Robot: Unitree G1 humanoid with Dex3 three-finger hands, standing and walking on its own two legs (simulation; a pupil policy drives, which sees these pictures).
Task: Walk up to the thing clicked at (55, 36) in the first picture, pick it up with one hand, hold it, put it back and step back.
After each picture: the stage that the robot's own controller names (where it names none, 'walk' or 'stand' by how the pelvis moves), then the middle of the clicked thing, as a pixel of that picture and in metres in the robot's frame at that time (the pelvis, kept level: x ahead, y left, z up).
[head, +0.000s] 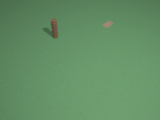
stand; (54, 29) +1.61 +0.32 -0.66
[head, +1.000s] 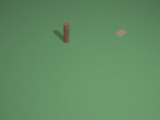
walk; (66, 33) +1.50 +0.12 -0.64
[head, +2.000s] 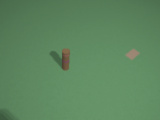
walk; (65, 60) +0.99 +0.11 -0.64
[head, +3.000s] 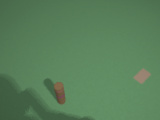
walk; (60, 93) +0.62 +0.16 -0.62
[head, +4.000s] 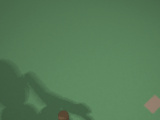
stand; out of the picture +0.42 +0.10 -0.63
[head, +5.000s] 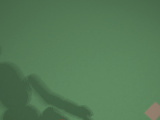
stand; out of the picture +0.39 +0.12 -0.64
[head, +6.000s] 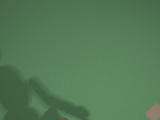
stand; out of the picture +0.42 +0.11 -0.66
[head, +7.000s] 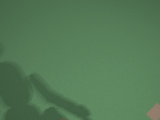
stand; out of the picture +0.40 +0.11 -0.66
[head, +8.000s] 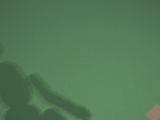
stand; out of the picture +0.38 +0.12 -0.66
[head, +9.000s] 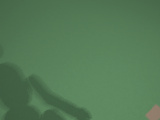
stand; out of the picture +0.38 +0.12 -0.66
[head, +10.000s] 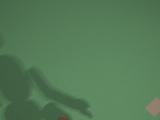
go down; out of the picture +0.39 +0.11 -0.65
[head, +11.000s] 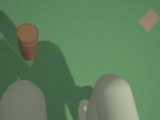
go down; (28, 45) +0.48 +0.15 -0.24
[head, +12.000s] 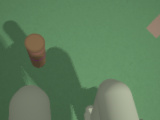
close in; (37, 53) +0.48 +0.14 -0.26
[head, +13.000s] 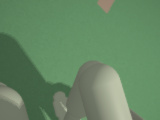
close in; out of the picture +0.48 +0.19 -0.17
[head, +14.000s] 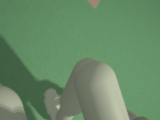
close; out of the picture +0.48 +0.20 -0.17
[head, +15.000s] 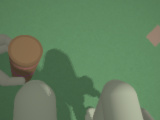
lift; (23, 65) +0.36 +0.19 -0.05
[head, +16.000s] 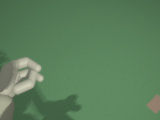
go down; out of the picture +0.37 -0.04 -0.67
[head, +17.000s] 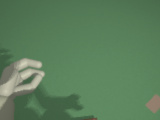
go down; out of the picture +0.43 -0.02 -0.70
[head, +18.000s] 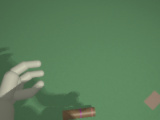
stand; (78, 113) +0.49 -0.01 -0.70
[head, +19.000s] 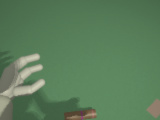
stand; (80, 115) +0.54 -0.01 -0.71
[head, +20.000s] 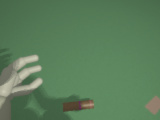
stand; (78, 105) +0.59 +0.00 -0.71
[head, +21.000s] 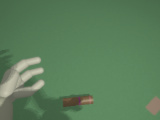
stand; (77, 101) +0.63 +0.00 -0.71
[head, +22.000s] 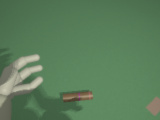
stand; (77, 96) +0.67 +0.00 -0.71
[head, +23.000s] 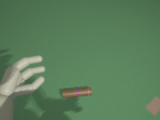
stand; (76, 92) +0.71 +0.01 -0.71
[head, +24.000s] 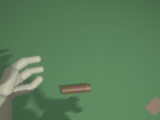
stand; (76, 89) +0.75 +0.01 -0.71
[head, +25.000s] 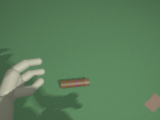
stand; (74, 83) +0.78 +0.02 -0.71
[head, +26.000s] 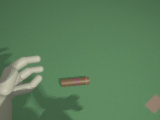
stand; (75, 81) +0.81 +0.02 -0.71
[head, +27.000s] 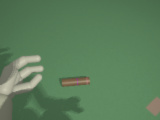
stand; (75, 81) +0.82 +0.02 -0.71
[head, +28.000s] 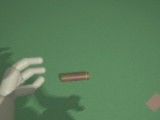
stand; (75, 77) +0.84 +0.02 -0.70
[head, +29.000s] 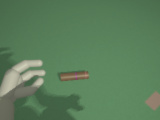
stand; (74, 76) +0.83 +0.03 -0.70
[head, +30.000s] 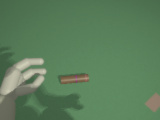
stand; (74, 79) +0.81 +0.03 -0.71
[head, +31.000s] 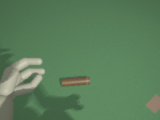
stand; (75, 81) +0.80 +0.02 -0.71
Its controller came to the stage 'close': yes
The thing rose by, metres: 0.25
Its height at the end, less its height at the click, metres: -0.09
